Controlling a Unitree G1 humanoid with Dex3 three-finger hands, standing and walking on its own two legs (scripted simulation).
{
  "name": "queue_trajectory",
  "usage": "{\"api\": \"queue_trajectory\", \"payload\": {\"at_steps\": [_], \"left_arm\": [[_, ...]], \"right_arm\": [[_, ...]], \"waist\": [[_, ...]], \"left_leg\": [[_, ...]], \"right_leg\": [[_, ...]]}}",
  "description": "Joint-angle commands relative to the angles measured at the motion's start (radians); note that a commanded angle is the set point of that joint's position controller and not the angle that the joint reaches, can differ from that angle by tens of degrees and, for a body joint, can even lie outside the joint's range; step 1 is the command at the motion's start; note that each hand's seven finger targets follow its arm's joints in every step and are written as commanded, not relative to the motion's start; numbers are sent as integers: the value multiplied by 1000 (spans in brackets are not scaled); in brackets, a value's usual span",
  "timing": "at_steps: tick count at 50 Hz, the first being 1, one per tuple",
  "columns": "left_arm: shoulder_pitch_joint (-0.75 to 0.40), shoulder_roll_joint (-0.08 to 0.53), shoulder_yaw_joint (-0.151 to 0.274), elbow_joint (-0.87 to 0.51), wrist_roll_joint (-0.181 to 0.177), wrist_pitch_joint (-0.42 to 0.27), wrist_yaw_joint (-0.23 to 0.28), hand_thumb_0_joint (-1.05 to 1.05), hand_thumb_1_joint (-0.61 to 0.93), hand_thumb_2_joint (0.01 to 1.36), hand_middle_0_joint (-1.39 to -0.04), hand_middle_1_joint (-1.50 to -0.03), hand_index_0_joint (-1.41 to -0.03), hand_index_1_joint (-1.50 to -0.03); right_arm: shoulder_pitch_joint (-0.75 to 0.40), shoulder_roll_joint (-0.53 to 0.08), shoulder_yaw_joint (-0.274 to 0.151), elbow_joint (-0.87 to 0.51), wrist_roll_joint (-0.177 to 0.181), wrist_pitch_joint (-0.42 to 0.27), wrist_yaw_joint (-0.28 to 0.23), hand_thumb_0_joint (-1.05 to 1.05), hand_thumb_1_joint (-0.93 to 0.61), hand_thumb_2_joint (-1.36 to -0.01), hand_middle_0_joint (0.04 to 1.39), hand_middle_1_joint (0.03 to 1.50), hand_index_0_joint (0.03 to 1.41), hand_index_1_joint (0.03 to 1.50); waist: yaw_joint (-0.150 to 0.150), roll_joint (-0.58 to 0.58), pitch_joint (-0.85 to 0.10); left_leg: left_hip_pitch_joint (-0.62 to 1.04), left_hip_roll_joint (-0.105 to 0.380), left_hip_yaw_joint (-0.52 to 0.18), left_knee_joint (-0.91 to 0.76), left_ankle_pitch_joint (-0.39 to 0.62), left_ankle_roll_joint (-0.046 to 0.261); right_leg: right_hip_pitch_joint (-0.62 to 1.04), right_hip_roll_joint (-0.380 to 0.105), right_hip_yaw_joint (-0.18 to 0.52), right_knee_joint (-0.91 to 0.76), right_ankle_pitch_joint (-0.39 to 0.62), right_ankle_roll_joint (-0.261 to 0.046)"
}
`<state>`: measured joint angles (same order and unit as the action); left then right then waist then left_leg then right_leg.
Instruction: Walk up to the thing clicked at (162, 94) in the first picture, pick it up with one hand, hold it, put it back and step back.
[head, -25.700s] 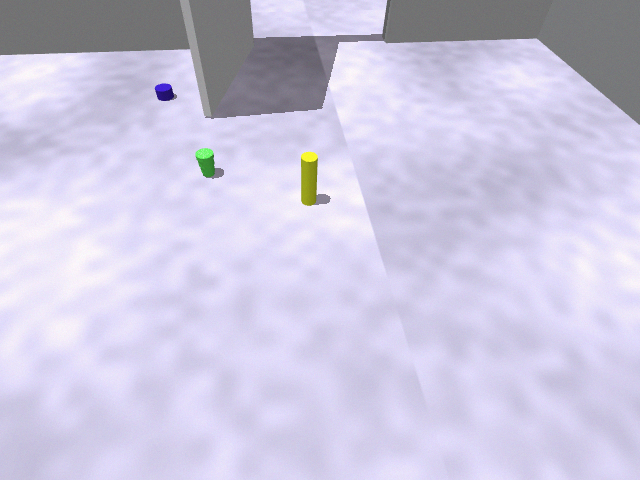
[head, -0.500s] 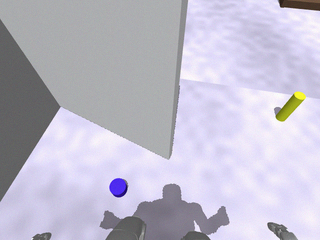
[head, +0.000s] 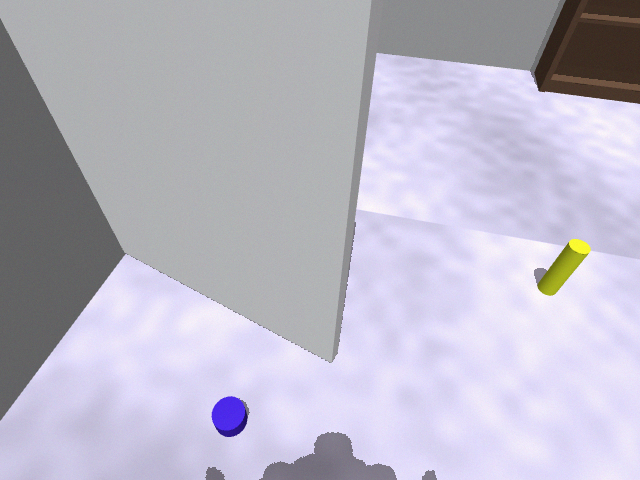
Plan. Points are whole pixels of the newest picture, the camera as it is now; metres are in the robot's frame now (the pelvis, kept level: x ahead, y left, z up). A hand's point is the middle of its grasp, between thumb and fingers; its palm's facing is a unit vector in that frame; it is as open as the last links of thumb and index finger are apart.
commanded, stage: walk up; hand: left
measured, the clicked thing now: (229, 416) +0.44 +0.25 -0.74
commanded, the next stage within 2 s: stand in 0.16 s
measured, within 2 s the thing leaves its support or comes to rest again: neither
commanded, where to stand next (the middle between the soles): +0.11 +0.00 m, yaw +1 degrees
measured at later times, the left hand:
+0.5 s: hand out of the picture +0.10 +0.25 -0.15, palm faces -0.03 -0.94 -0.34, open 7.4 cm
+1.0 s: hand out of the picture +0.08 +0.24 -0.15, palm faces -0.03 -0.94 -0.35, open 7.4 cm
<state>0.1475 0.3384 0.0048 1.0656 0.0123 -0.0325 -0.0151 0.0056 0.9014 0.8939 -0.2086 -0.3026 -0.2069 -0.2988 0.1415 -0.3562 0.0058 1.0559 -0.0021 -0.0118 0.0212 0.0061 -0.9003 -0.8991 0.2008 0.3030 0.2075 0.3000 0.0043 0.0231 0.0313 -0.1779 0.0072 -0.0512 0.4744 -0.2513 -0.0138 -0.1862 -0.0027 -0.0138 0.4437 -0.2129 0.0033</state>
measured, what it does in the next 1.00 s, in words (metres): stands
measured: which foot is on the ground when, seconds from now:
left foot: down 0.00-1.00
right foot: down 0.00-1.00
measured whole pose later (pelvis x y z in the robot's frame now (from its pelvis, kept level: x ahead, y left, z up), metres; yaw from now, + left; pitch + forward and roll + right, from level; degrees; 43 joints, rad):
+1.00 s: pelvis +0.00 -0.01 +0.01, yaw +0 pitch -2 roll +0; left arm 0.10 0.35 0.00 1.15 0.01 -0.02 -0.01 0.00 0.90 0.89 -0.21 -0.30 -0.21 -0.30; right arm 0.10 -0.36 0.01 1.15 -0.01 -0.01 0.01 0.00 -0.90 -0.90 0.20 0.30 0.21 0.30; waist 0.00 0.01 0.06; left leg -0.11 0.02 -0.05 0.32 -0.17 -0.03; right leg -0.13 0.00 -0.02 0.32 -0.15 -0.01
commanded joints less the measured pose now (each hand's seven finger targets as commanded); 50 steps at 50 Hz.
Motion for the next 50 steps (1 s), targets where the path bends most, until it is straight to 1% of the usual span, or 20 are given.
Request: {"api": "queue_trajectory", "payload": {"at_steps": [1, 3, 7, 8, 9, 11, 12, 15, 17, 19, 21, 24, 26, 31, 32, 33, 36, 43, 45, 50], "left_arm": [[-100, 232, 51, -41, -10, -28, 20, 0, 900, 900, -200, -300, -200, -300], [-93, 226, 49, -29, -11, -26, 20, 0, 900, 900, -200, -300, -200, -300], [-120, 226, 47, -11, -9, -22, 21, 0, 900, 900, -200, -300, -200, -300], [-121, 225, 42, -7, -6, -20, 21, 0, 900, 900, -200, -300, -200, -300], [-110, 217, 41, -4, -10, -17, 20, 0, 900, 900, -200, -300, -200, -300], [-106, 220, 41, 9, -11, -11, 19, 0, 900, 900, -200, -300, -200, -300], [-110, 223, 43, 9, -9, -10, 19, 0, 900, 900, -200, -300, -200, -300], [-117, 223, 40, 17, -7, -7, 18, 0, 900, 900, -200, -300, -200, -300], [-119, 226, 38, 17, -5, -7, 18, 0, 900, 900, -200, -300, -200, -300], [-125, 225, 36, 18, -6, -7, 18, 0, 900, 900, -200, -300, -200, -300], [-123, 226, 34, 23, -5, -5, 19, 0, 900, 900, -200, -300, -200, -300], [-124, 228, 33, 23, -5, -10, 20, 0, 900, 900, -200, -300, -200, -300], [-121, 225, 32, 26, -6, -10, 21, 0, 900, 900, -200, -300, -200, -300], [-127, 234, 33, 27, -6, -5, 20, 0, 900, 900, -200, -300, -200, -300], [-109, 230, 32, 30, -6, -6, 19, 0, 900, 900, -200, -300, -200, -300], [-113, 228, 32, 29, -3, -8, 19, 0, 900, 900, -200, -300, -200, -300], [-112, 232, 33, 27, -5, -9, 21, 0, 900, 900, -200, -300, -200, -300], [-103, 233, 32, 26, -7, -7, 20, 0, 900, 900, -200, -300, -200, -300], [-103, 234, 32, 27, -6, -7, 21, 0, 900, 900, -200, -300, -200, -300], [-96, 237, 34, 27, -6, -5, 21, 0, 900, 900, -200, -300, -200, -300]], "right_arm": [[-45, -204, -49, -31, -2, -24, -14, 0, -900, -900, 200, 300, 200, 300], [-62, -206, -48, -25, -2, -25, -15, 0, -900, -900, 200, 300, 200, 300], [-69, -204, -49, -10, -2, -24, -19, 0, -900, -900, 200, 300, 200, 300], [-93, -205, -46, -13, -7, -30, -21, 0, -900, -900, 200, 300, 200, 300], [-94, -213, -47, -11, -7, -33, -23, 0, -900, -900, 200, 300, 200, 300], [-99, -217, -46, 0, -8, -33, -27, 0, -900, -900, 200, 300, 200, 300], [-100, -215, -45, 0, -7, -34, -28, 0, -900, -900, 200, 300, 200, 300], [-116, -209, -44, 6, -4, -33, -30, 0, -900, -900, 200, 300, 200, 300], [-117, -214, -45, 9, -3, -33, -30, 0, -900, -900, 200, 300, 200, 300], [-118, -212, -43, 15, -4, -32, -30, 0, -900, -900, 200, 300, 200, 300], [-120, -217, -46, 20, -4, -27, -29, 0, -900, -900, 200, 300, 200, 300], [-122, -213, -46, 22, -2, -27, -27, 0, -900, -900, 200, 300, 200, 300], [-123, -211, -45, 25, -2, -26, -27, 0, -900, -900, 200, 300, 200, 300], [-107, -206, -43, 33, -5, -19, -24, 0, -900, -900, 200, 300, 200, 300], [-118, -210, -45, 32, -4, -20, -22, 0, -900, -900, 200, 300, 200, 300], [-121, -210, -45, 29, -6, -21, -22, 0, -900, -900, 200, 300, 200, 300], [-115, -206, -44, 29, -6, -22, -23, 0, -900, -900, 200, 300, 200, 300], [-103, -205, -41, 35, -5, -20, -23, 0, -900, -900, 200, 300, 200, 300], [-93, -205, -41, 37, -6, -16, -22, 0, -900, -900, 200, 300, 200, 300], [-83, -207, -40, 34, -6, -17, -24, 0, -900, -900, 200, 300, 200, 300]], "waist": [[-6, -43, -36], [3, -26, -52], [-3, -26, -71], [-3, -22, -50], [5, -11, -69], [6, 8, -61], [7, 7, -85], [7, 2, -88], [4, -3, -106], [3, -5, -89], [0, -11, -72], [-4, -21, -93], [-2, -29, -90], [-6, -25, -34], [2, -13, -45], [-2, -11, -61], [-1, -22, -76], [-1, -22, -65], [-2, -26, -47], [-5, -18, -60]], "left_leg": [[1, 78, -67, -114, 100, 47], [12, 89, -70, -128, 126, 48], [17, 97, -68, -146, 179, 43], [15, 114, -91, -166, 251, 36], [32, 120, -87, -166, 292, 36], [11, 119, -87, -183, 259, 33], [26, 122, -87, -185, 295, 32], [42, 120, -81, -191, 273, 28], [74, 119, -74, -185, 311, 25], [67, 119, -73, -191, 279, 25], [60, 115, -72, -199, 205, 25], [69, 118, -72, -192, 264, 27], [84, 120, -69, -189, 265, 28], [26, 107, -73, -227, 109, 24], [50, 110, -72, -216, 114, 27], [42, 113, -72, -211, 146, 28], [66, 113, -72, -204, 185, 25], [58, 113, -72, -205, 168, 25], [39, 109, -73, -209, 126, 26], [39, 113, -74, -205, 154, 27]], "right_leg": [[29, -122, 130, -147, 28, -40], [55, -119, 115, -144, 66, -35], [92, -119, 100, -133, 139, -31], [94, -117, 97, -110, 196, -20], [109, -118, 93, -109, 222, -15], [125, -115, 92, -116, 188, -11], [147, -118, 90, -107, 217, -13], [141, -118, 91, -119, 204, -12], [136, -123, 90, -122, 237, -14], [126, -123, 93, -135, 213, -13], [105, -124, 99, -152, 157, -14], [132, -128, 95, -146, 225, -14], [120, -128, 95, -151, 225, -14], [87, -119, 101, -178, 72, -15], [83, -122, 104, -180, 79, -16], [104, -128, 103, -175, 119, -16], [97, -128, 101, -168, 146, -18], [96, -129, 106, -172, 142, -20], [87, -124, 107, -184, 83, -17], [101, -126, 105, -172, 125, -22]]}}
